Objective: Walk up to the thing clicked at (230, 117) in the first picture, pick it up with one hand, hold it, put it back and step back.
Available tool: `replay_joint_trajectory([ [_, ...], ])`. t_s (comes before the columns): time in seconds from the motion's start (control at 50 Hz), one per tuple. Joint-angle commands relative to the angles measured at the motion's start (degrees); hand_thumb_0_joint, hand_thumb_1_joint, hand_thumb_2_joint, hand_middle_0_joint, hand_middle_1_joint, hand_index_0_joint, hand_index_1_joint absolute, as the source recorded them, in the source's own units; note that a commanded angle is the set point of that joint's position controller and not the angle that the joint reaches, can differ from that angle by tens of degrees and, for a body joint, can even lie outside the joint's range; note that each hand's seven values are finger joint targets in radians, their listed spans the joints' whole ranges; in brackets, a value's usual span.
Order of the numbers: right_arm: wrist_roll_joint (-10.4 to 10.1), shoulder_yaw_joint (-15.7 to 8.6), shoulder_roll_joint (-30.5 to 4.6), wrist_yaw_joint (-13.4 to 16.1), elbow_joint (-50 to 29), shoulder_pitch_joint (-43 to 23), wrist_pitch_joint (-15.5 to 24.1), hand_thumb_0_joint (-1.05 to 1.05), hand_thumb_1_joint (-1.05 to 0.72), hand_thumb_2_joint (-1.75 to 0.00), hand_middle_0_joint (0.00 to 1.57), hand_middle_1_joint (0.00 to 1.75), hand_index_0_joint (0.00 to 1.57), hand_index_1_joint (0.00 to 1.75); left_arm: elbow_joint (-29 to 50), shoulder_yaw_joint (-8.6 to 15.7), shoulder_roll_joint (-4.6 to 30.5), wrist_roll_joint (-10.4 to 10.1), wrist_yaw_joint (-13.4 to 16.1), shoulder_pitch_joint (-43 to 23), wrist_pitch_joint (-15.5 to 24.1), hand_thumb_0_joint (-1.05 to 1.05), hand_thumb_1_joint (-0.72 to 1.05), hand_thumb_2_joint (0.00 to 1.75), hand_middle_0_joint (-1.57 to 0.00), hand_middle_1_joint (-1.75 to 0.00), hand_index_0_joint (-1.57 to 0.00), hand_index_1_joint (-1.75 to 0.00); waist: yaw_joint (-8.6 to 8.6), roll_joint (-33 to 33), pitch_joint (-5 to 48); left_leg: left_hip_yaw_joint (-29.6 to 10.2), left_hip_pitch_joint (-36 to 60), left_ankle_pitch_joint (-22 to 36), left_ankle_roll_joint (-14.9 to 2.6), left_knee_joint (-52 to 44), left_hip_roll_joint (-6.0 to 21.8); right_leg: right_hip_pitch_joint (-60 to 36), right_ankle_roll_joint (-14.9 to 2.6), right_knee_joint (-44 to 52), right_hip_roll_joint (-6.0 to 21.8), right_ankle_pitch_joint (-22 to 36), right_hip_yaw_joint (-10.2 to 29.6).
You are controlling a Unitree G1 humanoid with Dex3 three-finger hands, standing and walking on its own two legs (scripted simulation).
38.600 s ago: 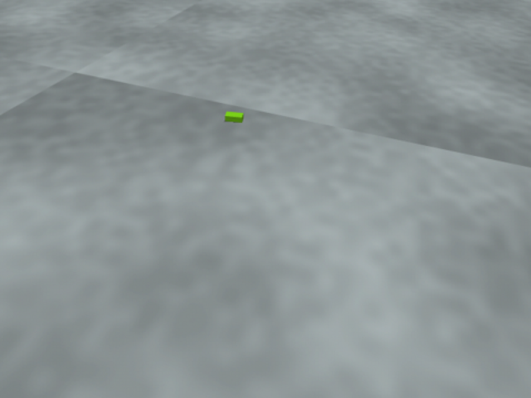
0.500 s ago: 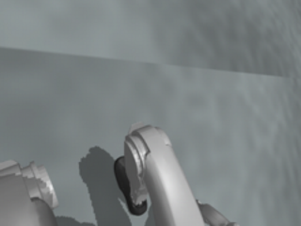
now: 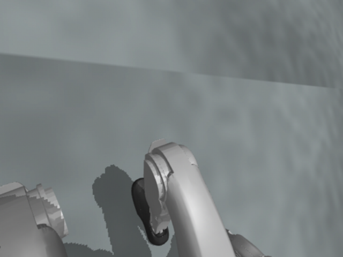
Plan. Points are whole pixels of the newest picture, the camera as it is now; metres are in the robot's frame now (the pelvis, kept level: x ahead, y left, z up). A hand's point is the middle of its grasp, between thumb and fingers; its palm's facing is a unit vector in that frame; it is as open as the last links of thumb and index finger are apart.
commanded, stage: settle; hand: left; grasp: from above
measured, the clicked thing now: out of the picture +0.45 +0.35 -0.27
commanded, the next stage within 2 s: lift in 0.64 s
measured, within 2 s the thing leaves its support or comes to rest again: neither
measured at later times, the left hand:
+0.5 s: hand out of the picture +0.43 +0.35 -0.14, palm faces -0.44 -0.10 -0.89, open 8.8 cm
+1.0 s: hand out of the picture +0.42 +0.36 -0.09, palm faces -0.45 -0.10 -0.89, open 8.7 cm
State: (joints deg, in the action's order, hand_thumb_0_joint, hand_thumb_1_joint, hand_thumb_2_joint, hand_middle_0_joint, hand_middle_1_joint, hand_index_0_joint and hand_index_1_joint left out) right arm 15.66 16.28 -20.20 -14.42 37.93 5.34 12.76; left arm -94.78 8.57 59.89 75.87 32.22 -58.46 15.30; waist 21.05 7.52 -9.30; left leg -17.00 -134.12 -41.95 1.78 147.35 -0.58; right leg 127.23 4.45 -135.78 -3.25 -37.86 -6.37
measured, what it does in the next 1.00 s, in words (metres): rises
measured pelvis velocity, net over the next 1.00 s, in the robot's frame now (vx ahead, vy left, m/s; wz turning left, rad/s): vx -0.01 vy -0.01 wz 0.11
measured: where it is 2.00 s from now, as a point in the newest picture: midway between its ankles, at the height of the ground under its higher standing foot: (109, 249)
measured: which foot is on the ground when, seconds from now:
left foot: down 0.00-1.00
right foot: down 0.00-1.00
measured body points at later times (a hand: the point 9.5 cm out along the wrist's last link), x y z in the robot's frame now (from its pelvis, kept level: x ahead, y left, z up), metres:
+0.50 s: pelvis -0.01 -0.01 +0.02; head +0.22 +0.11 +0.39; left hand +0.45 +0.36 -0.09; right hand +0.10 -0.27 -0.06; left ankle +0.06 +0.13 -0.27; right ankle +0.12 -0.14 -0.27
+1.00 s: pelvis -0.01 -0.01 +0.05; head +0.21 +0.09 +0.43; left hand +0.44 +0.36 -0.04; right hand +0.07 -0.27 -0.05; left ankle +0.06 +0.13 -0.27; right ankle +0.12 -0.14 -0.27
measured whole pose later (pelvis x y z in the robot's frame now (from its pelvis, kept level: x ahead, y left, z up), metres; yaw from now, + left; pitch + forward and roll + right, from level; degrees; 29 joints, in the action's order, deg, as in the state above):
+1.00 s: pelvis -0.01 -0.01 +0.05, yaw +7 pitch +34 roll -10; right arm 5.4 4.0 -16.9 -8.3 38.1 12.2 -0.2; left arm -70.0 4.2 44.5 69.0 10.7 -51.3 11.7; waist 13.2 -1.6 3.8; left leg -9.5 -131.1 -37.4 0.9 133.9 -1.0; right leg 125.6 3.6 -127.6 0.2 -36.8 -1.6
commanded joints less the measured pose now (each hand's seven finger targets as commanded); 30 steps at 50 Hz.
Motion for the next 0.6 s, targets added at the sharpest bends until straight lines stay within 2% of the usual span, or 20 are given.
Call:
replay_joint_trajectory([
  [0.0, -0.5, -7.87, -18.57, 0.44, -0.02, 9.98, -1.03, 0.0, -0.91, -0.9, 0.2, 0.3, 0.2, 0.3, 12.35, 1.23, 13.05, -2.31, 0.91, -13.11, -0.43, 0.0, 0.79, 0.39, -1.16, -0.33, -1.17, -0.32, 0.05, -36.7, 41.91, 8.59, 32.42, 16.85, -0.7, -17.56, 1.88, -18.66, -5.73, 9.81, -1.22, 16.04, -8.68],
  [0.02, -0.66, -7.78, -17.67, 0.23, 0.49, 10.11, -1.12, 0.0, -0.91, -0.9, 0.2, 0.3, 0.2, 0.3, 12.46, -0.84, 10.34, -2.69, 0.03, -12.97, -0.73, 0.0, 0.79, 0.36, -1.15, -0.32, -1.17, -0.31, 0.43, -36.61, 40.88, 8.81, 31.78, 16.6, -0.75, -17.76, 1.76, -18.32, -5.76, 9.91, -1.21, 16.24, -8.61],
  [0.04, -0.74, -8.28, -17.87, 0.18, 0.59, 10.38, -1.22, 0.0, -0.91, -0.9, 0.2, 0.3, 0.2, 0.3, 13.37, -0.31, 11.11, -2.78, -0.59, -12.55, -1.04, 0.0, 0.79, 0.34, -1.14, -0.32, -1.16, -0.3, 0.19, -36.0, 41.69, 8.98, 32.17, 17.16, -0.91, -17.4, 1.89, -18.45, -5.62, 10.19, -1.25, 16.72, -8.54],
  [0.06, -1.22, -8.86, -18.02, 0.2, 1.09, 11.25, -1.53, 0.0, -0.91, -0.9, 0.2, 0.3, 0.2, 0.3, 13.94, 1.24, 13.28, -2.7, -1.1, -11.43, -1.51, 0.0, 0.77, 0.37, -1.14, -0.32, -1.15, -0.31, -0.35, -36.01, 42.68, 9.27, 32.05, 17.59, -1.1, -17.52, 1.84, -19.18, -5.61, 10.35, -1.25, 17.08, -8.03],
  [0.08, -1.78, -9.63, -18.17, 0.3, -0.31, 11.61, -1.83, 0.0, -0.91, -0.9, 0.2, 0.3, 0.2, 0.3, 18.12, 0.59, 11.14, -3.36, -2.03, -11.93, -1.64, 0.0, 0.77, 0.35, -1.14, -0.31, -1.15, -0.3, -1.3, -36.46, 45.24, 9.3, 33.27, 19.51, -0.85, -18.24, 1.42, -19.1, -5.83, 10.47, -0.92, 17.92, -8.02],
  [0.1, -2.34, -10.48, -18.28, 0.44, 0.19, 11.87, -2.43, 0.0, -0.91, -0.9, 0.2, 0.3, 0.2, 0.3, 18.45, 1.89, 11.94, -3.87, -2.52, -10.43, -2.0, 0.0, 0.79, 0.36, -1.15, -0.32, -1.16, -0.3, -2.39, -37.33, 47.56, 9.09, 34.91, 20.1, -0.68, -18.6, 1.66, -18.69, -6.15, 10.33, -0.81, 17.84, -8.0],
  [0.14, -2.81, -10.99, -17.14, 0.23, 0.57, 12.31, -2.96, 0.0, -0.91, -0.9, 0.2, 0.3, 0.2, 0.3, 20.73, -1.72, 5.54, -5.15, -4.28, -12.2, -2.17, 0.0, 0.83, 0.37, -1.18, -0.31, -1.19, -0.3, -1.21, -36.51, 45.55, 9.12, 33.84, 19.16, -0.74, -18.79, 1.5, -16.67, -6.33, 11.03, -0.54, 17.11, -7.84],
  [0.16, -3.36, -11.46, -17.19, 0.17, 0.76, 12.82, -3.07, 0.0, -0.91, -0.9, 0.2, 0.3, 0.2, 0.3, 19.49, -1.13, 6.26, -4.9, -5.08, -10.97, -2.61, 0.0, 0.84, 0.35, -1.18, -0.32, -1.2, -0.3, -1.44, -34.44, 44.04, 9.54, 32.44, 18.53, -1.04, -18.57, 1.45, -16.55, -6.18, 11.28, -0.53, 17.05, -7.54],
  [0.18, -3.82, -11.97, -17.41, 0.49, 0.16, 13.04, -3.59, 0.0, -0.91, -0.9, 0.2, 0.3, 0.2, 0.3, 22.54, -0.7, 6.7, -5.08, -5.79, -11.25, -2.67, 0.0, 0.86, 0.37, -1.2, -0.31, -1.22, -0.29, -2.23, -33.63, 45.4, 9.98, 31.36, 18.18, -1.31, -18.6, 1.14, -17.02, -6.32, 12.07, -0.52, 16.59, -7.2],
  [0.2, -4.51, -12.48, -17.62, 0.66, -0.66, 13.12, -3.99, 0.0, -0.91, -0.9, 0.2, 0.3, 0.2, 0.3, 22.5, -0.23, 6.96, -5.24, -6.58, -11.06, -2.77, 0.0, 0.86, 0.38, -1.21, -0.3, -1.23, -0.29, -2.28, -32.97, 45.92, 9.95, 31.24, 18.24, -1.39, -18.72, 1.07, -17.15, -6.37, 12.03, -0.27, 16.82, -6.89],
  [0.22, -4.93, -12.71, -16.9, 0.75, -0.2, 13.44, -4.57, 0.0, -0.91, -0.9, 0.2, 0.3, 0.2, 0.3, 23.54, 0.31, 7.83, -5.27, -7.23, -11.04, -2.88, 0.0, 0.87, 0.39, -1.22, -0.31, -1.23, -0.3, -3.35, -33.25, 47.65, 10.28, 31.08, 17.31, -1.68, -19.23, 1.12, -18.06, -6.17, 12.03, -0.36, 16.17, -6.27],
  [0.24, -5.16, -12.64, -16.0, 0.61, 0.04, 13.78, -4.87, 0.0, -0.91, -0.9, 0.2, 0.3, 0.2, 0.3, 23.54, -2.55, 3.41, -5.47, -8.27, -12.3, -2.83, 0.0, 0.86, 0.39, -1.22, -0.3, -1.23, -0.29, -2.67, -32.56, 45.72, 10.54, 30.23, 16.91, -1.71, -19.44, 0.88, -17.09, -6.35, 12.54, -0.21, 15.87, -6.08],
  [0.28, -5.81, -13.04, -15.53, 0.79, -0.37, 14.04, -5.42, 0.0, -0.91, -0.9, 0.2, 0.3, 0.2, 0.3, 23.82, -2.46, 3.11, -5.18, -9.61, -12.31, -3.09, 0.0, 0.88, 0.4, -1.23, -0.31, -1.24, -0.31, -2.6, -30.84, 45.38, 10.62, 29.8, 15.55, -2.07, -20.07, 0.81, -17.06, -6.24, 13.14, -0.24, 14.97, -5.82],
  [0.34, -6.48, -13.76, -15.67, 1.44, -0.61, 14.61, -6.66, 0.0, -0.91, -0.9, 0.2, 0.3, 0.2, 0.3, 25.76, -1.94, 3.77, -5.6, -11.2, -13.88, -2.66, 0.0, 0.83, 0.4, -1.21, -0.29, -1.21, -0.29, -3.37, -29.63, 46.22, 10.5, 29.66, 13.03, -2.13, -21.61, 0.3, -16.39, -6.37, 13.76, 0.31, 12.62, -5.52],
  [0.36, -6.82, -14.02, -15.87, 1.82, -0.64, 14.45, -7.07, 0.0, -0.91, -0.91, 0.2, 0.3, 0.2, 0.3, 25.61, -2.1, 3.44, -5.56, -11.74, -13.96, -2.54, 0.0, 0.82, 0.39, -1.21, -0.27, -1.21, -0.28, -3.78, -29.45, 45.61, 10.19, 29.91, 12.69, -1.95, -21.91, 0.12, -14.96, -6.63, 13.78, 0.51, 12.06, -5.5],
  [0.4, -7.12, -14.0, -14.93, 2.19, -0.67, 14.3, -7.7, 0.0, -0.91, -0.91, 0.2, 0.3, 0.2, 0.3, 25.78, -3.53, 1.61, -5.12, -12.88, -15.7, -2.05, 0.0, 0.8, 0.4, -1.2, -0.28, -1.2, -0.29, -3.09, -28.88, 45.57, 10.37, 29.6, 11.05, -2.17, -22.22, 0.14, -14.52, -6.67, 14.11, 0.42, 10.72, -5.18],
  [0.44, -7.38, -14.14, -14.39, 2.63, -0.84, 14.77, -8.37, 0.0, -0.91, -0.91, 0.2, 0.3, 0.2, 0.3, 25.91, -2.68, 3.1, -4.8, -13.27, -15.37, -1.85, 0.0, 0.8, 0.4, -1.2, -0.29, -1.2, -0.3, -3.7, -27.79, 45.86, 11.28, 28.68, 10.65, -2.54, -22.61, -0.18, -16.32, -6.25, 14.99, 0.56, 10.54, -4.56],
  [0.48, -7.49, -14.22, -14.0, 3.14, -1.05, 14.51, -8.9, 0.0, -0.91, -0.91, 0.2, 0.3, 0.2, 0.3, 25.78, -2.61, 2.98, -4.9, -13.73, -14.66, -1.65, 0.0, 0.8, 0.44, -1.2, -0.3, -1.2, -0.31, -4.48, -27.47, 47.08, 12.0, 29.11, 10.92, -2.6, -22.72, -0.32, -17.02, -6.38, 15.5, 0.59, 10.51, -4.16],
  [0.52, -7.7, -14.31, -13.83, 3.72, -1.21, 14.33, -9.4, 0.0, -0.91, -0.91, 0.2, 0.3, 0.2, 0.3, 25.8, -3.4, 2.32, -4.8, -14.45, -15.52, -1.29, 0.0, 0.78, 0.43, -1.18, -0.32, -1.18, -0.32, -4.09, -27.12, 45.96, 12.0, 28.81, 9.71, -2.64, -23.28, -0.35, -15.93, -6.65, 16.12, 0.55, 8.98, -4.05],
  [0.58, -7.8, -14.72, -14.23, 4.64, -1.45, 14.93, -9.88, 0.0, -0.91, -0.9, 0.2, 0.3, 0.2, 0.3, 26.75, -2.91, 2.83, -4.4, -14.85, -16.52, -0.92, 0.0, 0.75, 0.43, -1.15, -0.32, -1.15, -0.32, -4.29, -27.74, 45.83, 11.63, 29.65, 9.77, -2.4, -23.92, -0.64, -14.85, -6.88, 16.16, 0.93, 8.74, -4.27],
])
